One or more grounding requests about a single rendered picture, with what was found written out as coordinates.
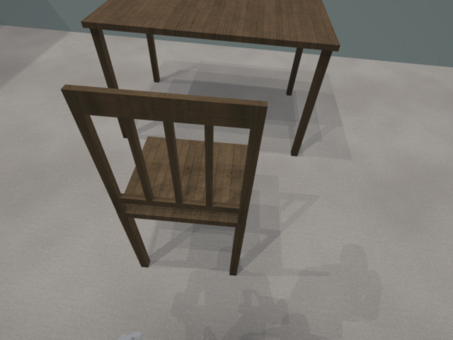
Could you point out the table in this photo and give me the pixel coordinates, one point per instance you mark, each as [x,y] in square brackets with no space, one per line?
[287,23]

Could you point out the chair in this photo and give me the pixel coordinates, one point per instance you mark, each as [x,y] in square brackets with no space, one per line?
[191,181]

